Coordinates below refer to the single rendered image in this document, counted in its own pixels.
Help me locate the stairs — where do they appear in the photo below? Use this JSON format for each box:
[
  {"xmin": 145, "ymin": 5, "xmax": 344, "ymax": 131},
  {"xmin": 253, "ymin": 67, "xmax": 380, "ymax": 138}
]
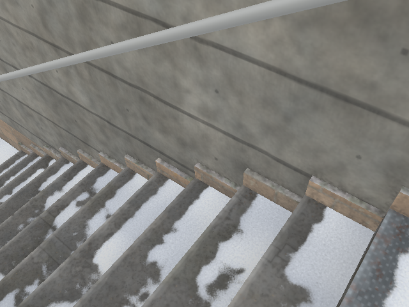
[{"xmin": 0, "ymin": 150, "xmax": 387, "ymax": 307}]

